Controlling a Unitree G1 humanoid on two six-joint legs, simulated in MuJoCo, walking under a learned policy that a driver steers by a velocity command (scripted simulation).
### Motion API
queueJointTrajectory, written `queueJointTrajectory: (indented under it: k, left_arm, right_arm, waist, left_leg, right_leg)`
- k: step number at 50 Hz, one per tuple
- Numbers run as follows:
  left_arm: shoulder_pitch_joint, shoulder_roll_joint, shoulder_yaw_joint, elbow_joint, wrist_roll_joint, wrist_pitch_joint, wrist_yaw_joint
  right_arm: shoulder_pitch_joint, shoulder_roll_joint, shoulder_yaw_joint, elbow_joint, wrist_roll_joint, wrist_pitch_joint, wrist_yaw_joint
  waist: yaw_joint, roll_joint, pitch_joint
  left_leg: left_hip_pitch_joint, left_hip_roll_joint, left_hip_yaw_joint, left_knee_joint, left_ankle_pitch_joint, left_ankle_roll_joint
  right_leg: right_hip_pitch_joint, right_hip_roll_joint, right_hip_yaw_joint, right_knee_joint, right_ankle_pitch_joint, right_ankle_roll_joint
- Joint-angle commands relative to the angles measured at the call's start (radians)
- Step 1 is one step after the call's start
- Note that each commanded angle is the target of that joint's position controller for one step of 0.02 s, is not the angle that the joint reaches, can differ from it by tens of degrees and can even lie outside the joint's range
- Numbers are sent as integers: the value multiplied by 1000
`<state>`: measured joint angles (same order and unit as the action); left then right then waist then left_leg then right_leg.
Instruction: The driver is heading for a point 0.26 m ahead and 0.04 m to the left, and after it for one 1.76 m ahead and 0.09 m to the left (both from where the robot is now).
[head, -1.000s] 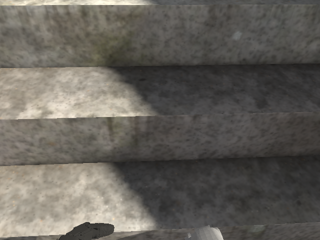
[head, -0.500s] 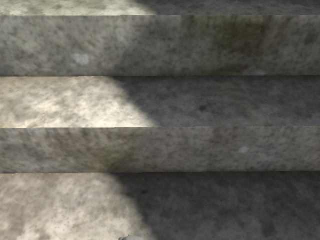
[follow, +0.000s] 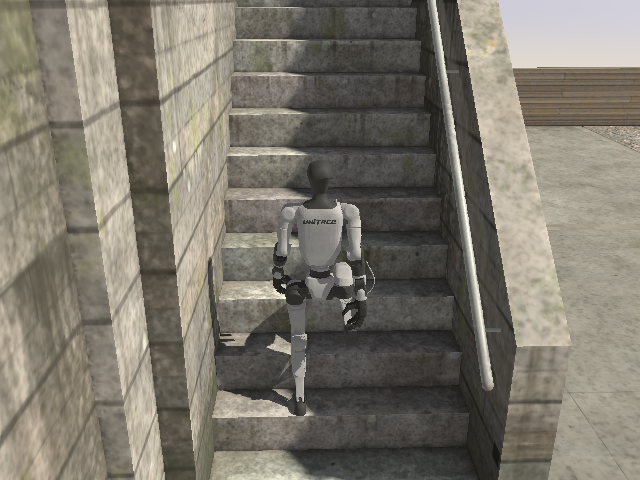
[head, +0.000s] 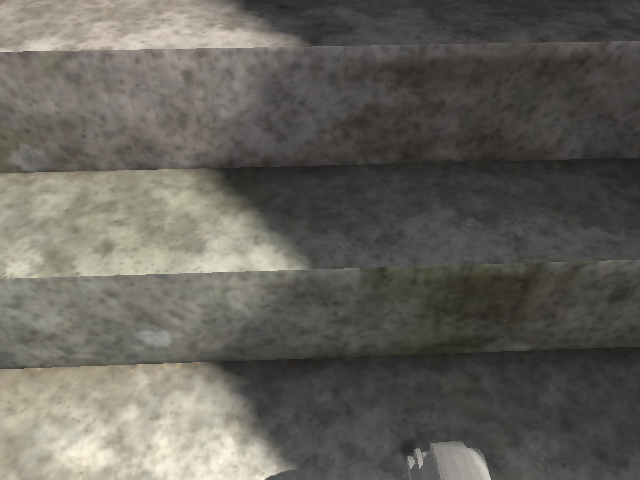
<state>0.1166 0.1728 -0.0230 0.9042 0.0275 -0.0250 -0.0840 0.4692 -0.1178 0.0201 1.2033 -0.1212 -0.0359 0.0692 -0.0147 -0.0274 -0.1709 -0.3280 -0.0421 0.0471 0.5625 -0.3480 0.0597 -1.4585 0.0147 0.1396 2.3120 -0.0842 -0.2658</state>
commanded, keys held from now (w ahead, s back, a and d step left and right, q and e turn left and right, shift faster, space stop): w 1.00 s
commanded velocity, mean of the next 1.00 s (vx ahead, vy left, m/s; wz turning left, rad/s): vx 0.50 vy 0.00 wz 0.00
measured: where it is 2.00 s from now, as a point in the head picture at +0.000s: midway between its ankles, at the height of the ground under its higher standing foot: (360, 18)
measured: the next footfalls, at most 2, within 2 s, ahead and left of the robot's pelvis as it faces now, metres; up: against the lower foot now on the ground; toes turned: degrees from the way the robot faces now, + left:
right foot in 0.14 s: +0.24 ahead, -0.13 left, +0.21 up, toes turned -4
left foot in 0.66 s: +0.47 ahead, +0.08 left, +0.42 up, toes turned +3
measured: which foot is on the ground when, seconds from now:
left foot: down 0.00-0.20, up 0.22-0.64, down 0.66-1.00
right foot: up 0.00-0.12, down 0.14-0.72, up 0.74-1.00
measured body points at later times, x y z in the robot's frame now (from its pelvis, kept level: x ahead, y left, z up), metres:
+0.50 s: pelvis +0.23 -0.04 +0.21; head +0.22 -0.04 +0.66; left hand +0.15 +0.15 +0.05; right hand +0.38 -0.25 +0.09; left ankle +0.29 +0.11 -0.13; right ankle +0.20 -0.13 -0.52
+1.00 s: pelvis +0.46 +0.00 +0.42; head +0.44 +0.00 +0.87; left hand +0.61 +0.20 +0.29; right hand +0.39 -0.20 +0.25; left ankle +0.43 +0.08 -0.31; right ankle +0.51 -0.16 +0.06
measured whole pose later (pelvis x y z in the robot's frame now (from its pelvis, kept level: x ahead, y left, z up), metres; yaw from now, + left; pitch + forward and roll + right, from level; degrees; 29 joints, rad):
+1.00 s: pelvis +0.46 +0.00 +0.42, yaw +0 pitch +6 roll +1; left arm 0.12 0.17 -0.01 0.93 0.02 -0.04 -0.08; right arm 0.44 -0.11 0.02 1.20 -0.11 -0.03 0.08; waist -0.01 -0.03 -0.17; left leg -0.35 -0.05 0.09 0.60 -0.36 0.07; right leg -1.43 0.05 0.20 2.32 0.01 -0.27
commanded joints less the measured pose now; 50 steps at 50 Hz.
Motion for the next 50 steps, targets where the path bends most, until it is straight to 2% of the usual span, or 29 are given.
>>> queueJointTrajectory:
  k: [1, 4, 5, 7, 8, 9, 10, 11, 12, 14, 15, 18, 20, 24, 27, 29, 31, 33, 34, 35, 36, 37, 38, 39, 40, 41, 44, 46, 50]
  left_arm:
    - [-231, -3, -36, -158, -12, 8, 17]
    - [-526, 19, -56, -282, -3, 104, 20]
    - [-518, 30, -41, -296, 15, 114, -5]
    - [-216, 61, -26, -214, 18, 111, -13]
    - [-128, 105, -10, -177, 20, 108, -1]
    - [75, 138, 6, -91, 11, 111, 8]
    - [303, 209, 34, -17, 30, 118, 24]
    - [370, 273, 66, 22, 71, 108, 33]
    - [190, 170, 82, 85, -4, 47, 94]
    - [86, 30, 47, 180, -8, -17, 119]
    - [28, -13, 19, 163, 35, -8, 49]
    - [53, -45, 14, 162, 39, -29, 11]
    - [74, 18, 30, 165, 56, -20, 7]
    - [284, -39, -4, 262, 112, -29, -4]
    - [280, -17, -4, 212, 108, -56, -20]
    - [290, 15, -11, 198, 59, -47, -50]
    - [346, 154, 12, 227, 17, -76, -72]
    - [326, 233, 55, 245, -31, -105, -64]
    - [451, 200, 53, 278, 38, -104, -91]
    - [447, 158, 53, 286, 82, -98, -113]
    - [379, 90, 40, 261, 85, -76, -140]
    - [279, 30, 56, 289, 38, -35, -143]
    - [112, 12, 69, 31, 30, -97, -2]
    - [27, -61, 45, -51, 38, -105, 43]
    - [1, -117, 25, -109, 29, -101, 66]
    - [100, -8, 34, 73, -55, -39, 12]
    - [171, -34, 26, 35, -5, -23, -3]
    - [80, -4, 22, 29, -27, -23, -15]
    - [-82, -43, -18, -44, -4, -10, 6]
  right_arm:
    - [-61, -26, 14, -53, -27, -42, 23]
    - [-41, -125, -3, -80, 42, -46, 57]
    - [-28, -192, -17, -93, 92, -75, 69]
    - [-63, -319, -58, -84, 135, -100, 80]
    - [13, -289, -62, -52, 101, -106, 101]
    - [120, -213, -51, -23, 13, -102, 122]
    - [76, -159, -42, -41, -2, -74, 146]
    - [-29, -109, -60, -11, 39, -28, 156]
    - [-160, -89, -78, -249, 64, -89, 19]
    - [-314, 47, -32, -397, 64, -86, -58]
    - [-204, -34, -35, -206, 145, -27, -3]
    - [-165, -22, -30, -256, 100, -12, 20]
    - [-245, -45, -26, -262, 111, -8, 38]
    - [-414, -13, 21, -337, 105, 0, 18]
    - [-662, -76, 21, -458, 110, 45, -17]
    - [-708, -51, 40, -466, 93, 102, -9]
    - [-747, -75, 32, -502, 78, 138, 18]
    - [-564, -90, 20, -487, 62, 126, 20]
    - [-464, -141, 5, -449, 64, 129, 11]
    - [-268, -178, -10, -368, 68, 137, 0]
    - [-90, -246, -38, -298, 56, 144, -17]
    - [-26, -278, -56, -268, 14, 128, -25]
    - [-142, -204, -73, -189, 90, 64, -87]
    - [-211, -164, -59, -149, 114, 25, -103]
    - [-229, -84, -43, -101, 100, -6, -110]
    - [-277, -23, -9, -112, 45, -7, -45]
    - [-284, -21, -14, -121, 52, -15, -3]
    - [-245, -90, -31, -125, 35, -4, 14]
    - [-39, -4, 11, -24, -13, -21, 20]
  waist:
    - [48, -5, 72]
    - [25, 137, 67]
    - [66, 220, 35]
    - [176, 257, -58]
    - [148, 234, -197]
    - [132, 69, -377]
    - [230, -93, -371]
    - [289, -246, -137]
    - [99, -192, -162]
    - [-3, -53, 123]
    - [54, 56, 186]
    - [-56, 52, 76]
    - [-38, -50, 51]
    - [-29, 53, 123]
    - [5, -15, 43]
    - [-7, -73, 61]
    - [-49, -174, 1]
    - [-118, -204, -98]
    - [-74, -135, -263]
    - [-111, -32, -329]
    - [-198, 114, -273]
    - [-262, 297, -101]
    - [-85, 236, -115]
    - [-30, 134, 19]
    - [20, 82, 131]
    - [-35, 45, 173]
    - [78, -4, 91]
    - [51, 113, 55]
    - [51, 26, 136]
  left_leg:
    - [-72, 206, -146, -329, 42, 132]
    - [-428, 272, -128, -643, 403, 231]
    - [-328, 285, -122, -574, 996, 276]
    - [272, 354, -70, -287, 1933, 272]
    - [391, 339, -60, -112, 2119, 263]
    - [132, 289, -91, 149, 1960, 240]
    - [-190, 146, -157, 384, 1380, 234]
    - [-539, -1, -260, 953, 637, 177]
    - [-484, -18, -204, 1302, 376, 120]
    - [-701, -28, -222, 1504, 354, 116]
    - [-850, -44, -452, 1457, 465, 198]
    - [-967, -30, -333, 1467, 451, 241]
    - [-1043, -25, -196, 1767, 317, 218]
    - [-1322, 20, -203, 1862, 379, 297]
    - [-1088, 155, 6, 1411, 406, 201]
    - [-799, 155, 85, 1203, 171, 174]
    - [-553, 22, 156, 1004, -2, 109]
    - [-647, -51, 158, 618, -133, 96]
    - [-425, -53, 100, 633, 75, 157]
    - [-141, 25, -153, 467, 174, 228]
    - [24, 114, -479, 147, -248, 288]
    - [-40, 240, -889, -164, -550, 335]
    - [-38, 260, -893, -143, -691, 275]
    - [-150, 258, -751, -94, -672, 198]
    - [-231, 247, -621, -64, -606, 132]
    - [-174, 212, -488, -76, -377, 80]
    - [-94, 165, -258, -127, 184, 101]
    - [-69, 214, -245, -242, 128, 159]
    - [37, 222, -215, -257, 1, 149]
  right_leg:
    - [-28, -113, -128, -254, 102, -54]
    - [564, -99, -278, -663, -199, 43]
    - [673, -10, -371, -748, -331, 104]
    - [545, 68, -339, -1082, -287, 108]
    - [669, 89, -296, -1201, -280, 73]
    - [1050, -3, -42, -1225, 30, -36]
    - [1268, -116, 347, -1614, -326, -111]
    - [1164, -222, 750, -1940, -787, -130]
    - [1140, -248, 708, -1884, -973, -60]
    - [895, -218, 423, -1806, -852, 72]
    - [913, -205, 339, -1866, -608, 116]
    - [1037, -153, 75, -1875, -16, 89]
    - [1058, -183, 45, -1980, -103, 19]
    - [1146, -193, 9, -2009, -261, 59]
    - [1027, -176, -109, -2149, -125, 47]
    - [888, -247, -114, -2302, 30, -14]
    - [1020, -319, -98, -2210, 1185, -101]
    - [1551, -355, -146, -1978, 1717, -95]
    - [1534, -306, -180, -1806, 1902, -85]
    - [1301, -259, -114, -1604, 1681, -64]
    - [955, -120, -67, -1411, 1165, -63]
    - [628, 8, 38, -820, 353, 24]
    - [653, 55, 7, -461, 100, 74]
    - [516, 55, 34, -313, 72, 81]
    - [420, 53, 42, -259, 67, 74]
    - [237, 77, 267, -350, 192, -17]
    - [148, 60, 149, -283, 190, -45]
    - [87, 46, 13, -6, 83, -24]
    - [-213, 0, 27, 100, 124, -96]
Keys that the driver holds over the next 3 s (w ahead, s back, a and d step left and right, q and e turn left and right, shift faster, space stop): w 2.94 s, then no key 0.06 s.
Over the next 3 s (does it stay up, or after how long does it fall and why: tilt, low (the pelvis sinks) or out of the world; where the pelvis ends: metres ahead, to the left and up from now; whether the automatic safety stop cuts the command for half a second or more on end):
stays up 1.39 0.00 1.25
